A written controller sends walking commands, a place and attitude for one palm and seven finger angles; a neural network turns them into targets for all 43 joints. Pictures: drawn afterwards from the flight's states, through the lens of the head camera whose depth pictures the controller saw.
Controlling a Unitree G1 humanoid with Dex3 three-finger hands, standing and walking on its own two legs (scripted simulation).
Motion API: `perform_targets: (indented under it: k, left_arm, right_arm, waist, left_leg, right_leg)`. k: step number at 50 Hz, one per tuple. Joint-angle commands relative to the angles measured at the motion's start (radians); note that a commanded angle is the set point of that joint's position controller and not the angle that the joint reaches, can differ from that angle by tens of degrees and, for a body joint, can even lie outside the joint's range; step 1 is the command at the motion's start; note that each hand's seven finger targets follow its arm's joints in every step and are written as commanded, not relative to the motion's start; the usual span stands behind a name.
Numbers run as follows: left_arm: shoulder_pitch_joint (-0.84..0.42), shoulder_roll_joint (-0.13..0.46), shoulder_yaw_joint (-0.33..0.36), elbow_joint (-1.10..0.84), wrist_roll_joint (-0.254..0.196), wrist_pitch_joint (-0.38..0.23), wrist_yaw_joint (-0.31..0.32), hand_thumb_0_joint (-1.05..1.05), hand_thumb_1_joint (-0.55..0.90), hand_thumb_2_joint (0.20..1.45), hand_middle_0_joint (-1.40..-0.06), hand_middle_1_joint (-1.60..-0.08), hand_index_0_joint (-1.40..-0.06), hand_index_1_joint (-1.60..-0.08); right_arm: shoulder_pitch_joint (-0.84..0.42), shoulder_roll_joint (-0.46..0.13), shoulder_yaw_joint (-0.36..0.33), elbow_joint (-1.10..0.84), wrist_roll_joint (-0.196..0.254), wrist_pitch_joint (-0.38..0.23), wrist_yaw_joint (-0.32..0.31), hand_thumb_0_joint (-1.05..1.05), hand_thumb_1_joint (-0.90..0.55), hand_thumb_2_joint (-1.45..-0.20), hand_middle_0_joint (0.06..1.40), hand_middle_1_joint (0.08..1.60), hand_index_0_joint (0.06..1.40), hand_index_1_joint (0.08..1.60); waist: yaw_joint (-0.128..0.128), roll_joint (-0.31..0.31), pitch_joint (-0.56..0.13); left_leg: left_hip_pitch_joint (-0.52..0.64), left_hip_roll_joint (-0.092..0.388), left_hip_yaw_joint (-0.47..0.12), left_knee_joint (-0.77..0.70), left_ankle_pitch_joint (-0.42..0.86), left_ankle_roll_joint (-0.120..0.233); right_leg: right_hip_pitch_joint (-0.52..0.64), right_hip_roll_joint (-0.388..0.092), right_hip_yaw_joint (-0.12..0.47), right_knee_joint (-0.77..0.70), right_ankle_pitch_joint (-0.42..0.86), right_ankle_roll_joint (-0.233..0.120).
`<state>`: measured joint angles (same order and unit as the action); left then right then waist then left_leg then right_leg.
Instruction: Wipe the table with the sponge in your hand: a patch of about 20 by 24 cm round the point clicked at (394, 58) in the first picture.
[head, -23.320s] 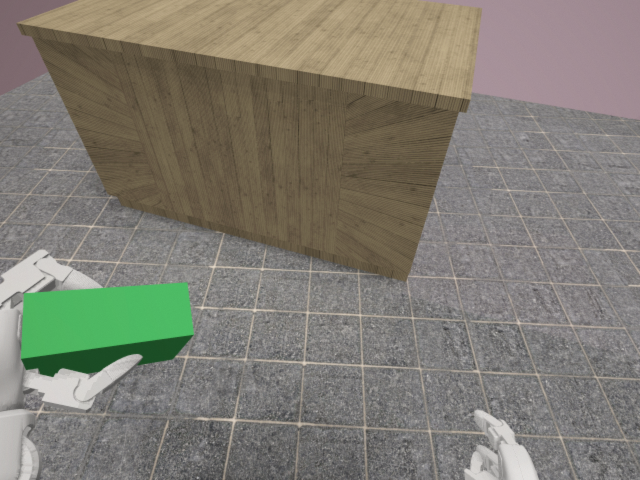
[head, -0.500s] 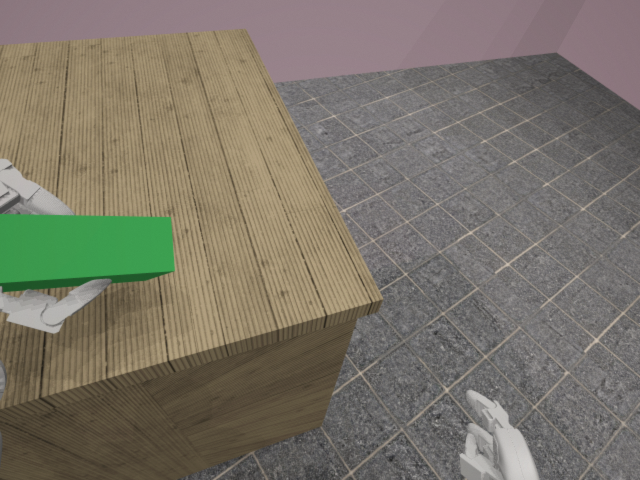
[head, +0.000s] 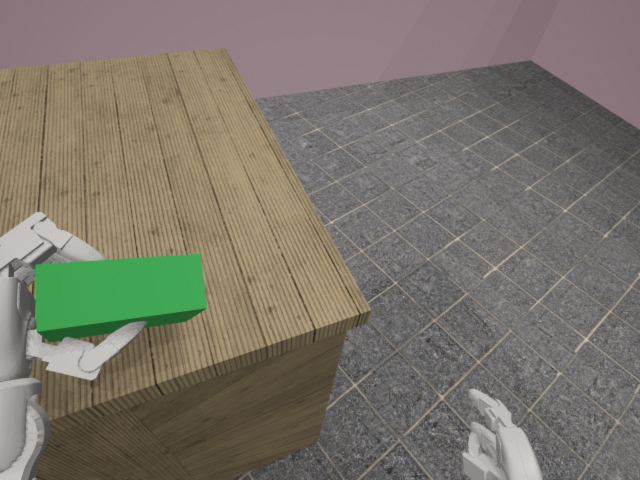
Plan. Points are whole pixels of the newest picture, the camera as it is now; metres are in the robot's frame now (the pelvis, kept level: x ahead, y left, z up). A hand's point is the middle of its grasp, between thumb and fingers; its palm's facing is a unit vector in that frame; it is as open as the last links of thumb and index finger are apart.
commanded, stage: come to a stop and stand still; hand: left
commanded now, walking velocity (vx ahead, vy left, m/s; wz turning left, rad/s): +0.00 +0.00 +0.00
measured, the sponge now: (148, 295) +0.25 +0.20 +0.14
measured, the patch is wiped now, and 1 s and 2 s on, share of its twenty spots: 0.00 0.00 0.00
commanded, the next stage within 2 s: look again from close up in 0.20 s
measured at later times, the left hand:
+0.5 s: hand (68, 309) +0.22 +0.26 +0.16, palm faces +0.40 -0.85 -0.33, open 9.3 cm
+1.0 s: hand (78, 361) +0.17 +0.23 +0.16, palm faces +0.22 -0.78 -0.59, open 9.3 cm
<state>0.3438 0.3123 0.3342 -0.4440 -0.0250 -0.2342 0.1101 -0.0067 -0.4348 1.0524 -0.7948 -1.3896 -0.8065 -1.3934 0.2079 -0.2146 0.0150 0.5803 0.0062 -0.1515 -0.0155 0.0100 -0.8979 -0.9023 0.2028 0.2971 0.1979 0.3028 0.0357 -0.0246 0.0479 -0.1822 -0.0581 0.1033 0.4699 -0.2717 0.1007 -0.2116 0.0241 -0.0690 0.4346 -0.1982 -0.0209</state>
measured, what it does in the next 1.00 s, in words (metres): stands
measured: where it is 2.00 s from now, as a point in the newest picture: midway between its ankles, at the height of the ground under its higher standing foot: outside the picture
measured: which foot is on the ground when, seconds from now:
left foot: down 0.00-1.00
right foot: down 0.00-1.00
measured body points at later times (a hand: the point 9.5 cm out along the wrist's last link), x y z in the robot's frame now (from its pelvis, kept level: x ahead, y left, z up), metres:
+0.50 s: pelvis +0.00 +0.01 +0.00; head +0.01 +0.03 +0.45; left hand +0.19 +0.30 +0.18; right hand +0.19 -0.21 -0.07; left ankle -0.01 +0.04 -0.74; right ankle +0.02 -0.11 -0.74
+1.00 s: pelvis -0.02 +0.00 -0.01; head -0.01 -0.02 +0.44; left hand +0.15 +0.27 +0.19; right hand +0.20 -0.21 -0.09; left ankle +0.00 +0.04 -0.74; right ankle -0.01 -0.10 -0.74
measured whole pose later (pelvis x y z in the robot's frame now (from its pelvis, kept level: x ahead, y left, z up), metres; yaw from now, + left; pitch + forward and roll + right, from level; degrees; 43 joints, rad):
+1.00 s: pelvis -0.02 +0.00 -0.01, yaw +1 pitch +0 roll +0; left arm 0.46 0.47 0.30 -0.61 0.00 0.12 -0.03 -0.01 -0.44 1.06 -0.79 -1.39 -0.81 -1.40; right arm 0.09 -0.26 0.03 0.58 -0.02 0.01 0.04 0.01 -0.90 -0.90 0.20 0.30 0.20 0.30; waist 0.08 0.05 0.01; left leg -0.28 -0.09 0.10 0.51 -0.25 0.10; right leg -0.29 0.03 -0.02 0.56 -0.28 -0.03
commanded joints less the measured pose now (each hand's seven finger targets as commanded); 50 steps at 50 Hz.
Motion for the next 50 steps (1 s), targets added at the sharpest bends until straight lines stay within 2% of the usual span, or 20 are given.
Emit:
perform_targets:
  k: [1,4,11,14,20,25,33,34,35,36,37,38,39,41,43,45,46,48,49,50]
  left_arm:
    - [0.001,0.189,0.11,-0.186,-0.012,-0.046,0.01,0.0,0.1,1.3,-1.2,-1.6,-1.2,-1.6]
    - [0.032,0.227,0.164,-0.189,-0.022,-0.043,0.012,0.0,0.1,1.3,-1.2,-1.6,-1.2,-1.6]
    - [-0.021,0.214,0.122,-0.308,-0.023,-0.051,0.007,0.0,0.1,1.3,-1.2,-1.6,-1.2,-1.6]
    - [-0.002,0.209,0.119,-0.297,-0.02,-0.04,0.012,0.0,0.1,1.3,-1.2,-1.6,-1.2,-1.6]
    - [0.004,0.179,0.103,-0.21,-0.02,-0.022,0.012,0.0,0.1,1.3,-1.2,-1.6,-1.2,-1.6]
    - [-0.028,0.179,0.096,-0.211,-0.018,-0.019,0.01,0.0,0.1,1.3,-1.2,-1.6,-1.2,-1.6]
    - [-0.035,0.2,0.113,-0.259,-0.008,-0.032,0.014,0.0,0.1,1.3,-1.2,-1.6,-1.2,-1.6]
    - [-0.962,0.947,0.299,-0.585,0.037,-0.171,0.028,0.0,0.1,1.3,-1.2,-1.6,-1.2,-1.6]
    - [-0.669,0.467,0.287,-0.034,0.138,0.032,-0.018,0.0,0.1,1.3,-1.2,-1.6,-1.2,-1.6]
    - [-0.488,0.365,0.102,0.064,0.071,0.088,-0.032,0.0,0.1,1.3,-1.2,-1.6,-1.2,-1.6]
    - [-0.479,0.329,0.123,-0.006,0.064,0.118,-0.035,0.0,0.1,1.3,-1.2,-1.6,-1.2,-1.6]
    - [-0.408,0.268,0.102,-0.041,-0.005,0.169,-0.06,0.0,0.1,1.3,-1.2,-1.6,-1.2,-1.6]
    - [-0.191,0.209,0.093,-0.032,-0.059,0.242,-0.088,0.0,0.1,1.3,-1.2,-1.6,-1.2,-1.6]
    - [-0.046,0.216,0.033,-0.281,-0.059,0.332,-0.128,0.0,0.1,1.3,-1.2,-1.6,-1.2,-1.6]
    - [0.005,0.241,0.008,-0.345,0.029,0.389,-0.14,0.0,0.1,1.3,-1.2,-1.6,-1.2,-1.6]
    - [0.039,0.303,0.093,-0.328,0.074,0.384,-0.129,0.0,0.1,1.3,-1.2,-1.6,-1.2,-1.6]
    - [0.049,0.336,0.145,-0.326,0.071,0.351,-0.12,0.0,0.1,1.3,-1.2,-1.6,-1.2,-1.6]
    - [0.007,0.408,0.252,-0.36,0.036,0.27,-0.08,0.0,0.1,1.3,-1.2,-1.6,-1.2,-1.6]
    - [-0.089,0.476,0.301,-0.41,0.03,0.232,-0.042,0.0,0.1,1.3,-1.2,-1.6,-1.2,-1.6]
    - [-0.166,0.423,0.261,-0.42,0.029,0.184,-0.001,0.0,0.1,1.3,-1.2,-1.6,-1.2,-1.6]
  right_arm:
    - [-0.078,-0.119,-0.05,-0.168,0.001,-0.032,-0.012,0.0,-0.9,-0.9,0.2,0.3,0.2,0.3]
    - [-0.085,-0.111,-0.047,-0.173,0.004,-0.017,-0.019,0.0,-0.9,-0.9,0.2,0.3,0.2,0.3]
    - [-0.085,-0.116,-0.047,-0.186,0.0,-0.023,-0.021,0.0,-0.9,-0.9,0.2,0.3,0.2,0.3]
    - [-0.09,-0.114,-0.048,-0.178,0.003,-0.026,-0.02,0.0,-0.9,-0.9,0.2,0.3,0.2,0.3]
    - [-0.074,-0.119,-0.05,-0.165,0.003,-0.006,-0.022,0.0,-0.9,-0.9,0.2,0.3,0.2,0.3]
    - [-0.081,-0.116,-0.047,-0.171,0.004,-0.002,-0.025,0.0,-0.9,-0.9,0.2,0.3,0.2,0.3]
    - [-0.081,-0.114,-0.054,-0.179,0.002,-0.017,-0.025,0.0,-0.9,-0.9,0.2,0.3,0.2,0.3]
    - [0.079,-0.192,0.172,-0.342,0.064,0.027,-0.093,0.0,-0.9,-0.9,0.2,0.3,0.2,0.3]
    - [-0.093,-0.079,0.005,-0.125,-0.052,0.003,-0.077,0.0,-0.9,-0.9,0.2,0.3,0.2,0.3]
    - [-0.072,-0.151,-0.016,-0.104,-0.073,-0.016,-0.014,0.0,-0.9,-0.9,0.2,0.3,0.2,0.3]
    - [-0.062,-0.181,-0.056,-0.095,-0.053,0.007,0.008,0.0,-0.9,-0.9,0.2,0.3,0.2,0.3]
    - [-0.101,-0.186,-0.065,-0.115,-0.048,0.01,0.006,0.0,-0.9,-0.9,0.2,0.3,0.2,0.3]
    - [-0.133,-0.178,-0.059,-0.121,-0.036,0.016,0.016,0.0,-0.9,-0.9,0.2,0.3,0.2,0.3]
    - [-0.172,-0.186,-0.043,-0.139,-0.036,0.022,0.057,0.0,-0.9,-0.9,0.2,0.3,0.2,0.3]
    - [-0.203,-0.194,-0.029,-0.156,-0.035,0.053,0.079,0.0,-0.9,-0.9,0.2,0.3,0.2,0.3]
    - [-0.214,-0.194,-0.029,-0.156,-0.025,0.096,0.074,0.0,-0.9,-0.9,0.2,0.3,0.2,0.3]
    - [-0.216,-0.198,-0.036,-0.155,-0.031,0.107,0.062,0.0,-0.9,-0.9,0.2,0.3,0.2,0.3]
    - [-0.225,-0.19,-0.05,-0.161,-0.034,0.124,0.034,0.0,-0.9,-0.9,0.2,0.3,0.2,0.3]
    - [-0.25,-0.19,-0.044,-0.158,-0.023,0.13,0.023,0.0,-0.9,-0.9,0.2,0.3,0.2,0.3]
    - [-0.236,-0.151,-0.041,-0.154,-0.033,0.123,0.013,0.0,-0.9,-0.9,0.2,0.3,0.2,0.3]
  waist:
    - [-0.01,0.054,-0.137]
    - [-0.011,0.05,-0.141]
    - [-0.012,0.124,-0.189]
    - [-0.011,0.111,-0.206]
    - [-0.013,0.063,-0.132]
    - [-0.011,0.08,-0.091]
    - [-0.006,0.091,-0.11]
    - [-0.083,0.497,-0.097]
    - [0.038,0.299,-0.29]
    - [0.012,0.209,-0.158]
    - [0.004,0.185,-0.296]
    - [0.039,0.211,-0.325]
    - [0.082,0.234,-0.318]
    - [0.108,0.193,-0.295]
    - [0.075,0.053,-0.206]
    - [0.045,-0.084,-0.174]
    - [0.042,-0.129,-0.215]
    - [0.061,-0.118,-0.301]
    - [0.062,-0.039,-0.294]
    - [0.077,0.049,-0.313]
  left_leg:
    - [-0.048,0.151,-0.18,-0.102,0.282,-0.133]
    - [-0.051,0.148,-0.171,-0.097,0.279,-0.133]
    - [0.007,0.16,-0.177,-0.085,0.396,-0.136]
    - [0.043,0.16,-0.166,-0.066,0.426,-0.141]
    - [-0.033,0.168,-0.181,-0.113,0.296,-0.145]
    - [-0.083,0.172,-0.197,-0.163,0.175,-0.138]
    - [-0.103,0.179,-0.208,-0.18,0.094,-0.124]
    - [-0.431,0.219,-0.391,-0.217,-0.038,-0.1]
    - [0.041,0.148,-0.334,-0.112,0.237,-0.218]
    - [0.063,0.132,-0.32,-0.128,0.419,-0.285]
    - [0.204,0.158,-0.307,-0.093,0.501,-0.278]
    - [0.251,0.135,-0.28,-0.084,0.588,-0.253]
    - [0.256,0.136,-0.236,-0.075,0.675,-0.247]
    - [0.226,0.129,-0.177,-0.021,0.815,-0.208]
    - [0.112,0.126,-0.168,0.007,0.792,-0.167]
    - [0.047,0.13,-0.173,-0.004,0.646,-0.151]
    - [0.063,0.132,-0.186,-0.003,0.601,-0.146]
    - [0.078,0.135,-0.214,-0.009,0.472,-0.154]
    - [0.075,0.142,-0.237,-0.037,0.293,-0.16]
    - [0.067,0.126,-0.242,-0.05,0.205,-0.17]
  right_leg:
    - [0.125,-0.084,0.119,-0.012,0.199,-0.023]
    - [0.135,-0.087,0.122,-0.019,0.219,-0.024]
    - [0.154,-0.075,0.096,0.015,0.251,-0.017]
    - [0.144,-0.079,0.102,0.007,0.269,-0.018]
    - [0.136,-0.075,0.094,-0.009,0.185,-0.015]
    - [0.139,-0.069,0.088,-0.009,0.115,-0.011]
    - [0.184,-0.069,0.09,-0.007,0.107,-0.008]
    - [0.296,0.036,0.11,0.276,-0.055,0.065]
    - [-0.013,0.029,0.093,0.217,-0.061,-0.018]
    - [-0.136,0.028,0.034,0.163,-0.083,-0.024]
    - [-0.168,0.036,0.051,0.184,-0.053,-0.015]
    - [-0.152,0.014,0.069,0.182,-0.032,-0.023]
    - [-0.101,0.003,0.071,0.165,-0.003,-0.03]
    - [-0.048,-0.017,0.05,0.122,0.119,-0.038]
    - [-0.055,-0.009,0.022,0.089,0.198,-0.034]
    - [-0.061,0.011,0.0,0.08,0.189,-0.028]
    - [-0.063,0.019,-0.001,0.081,0.181,-0.016]
    - [-0.074,0.032,0.015,0.11,0.117,-0.012]
    - [-0.108,0.042,0.035,0.123,0.042,-0.02]
    - [-0.1,0.034,0.043,0.114,0.006,-0.027]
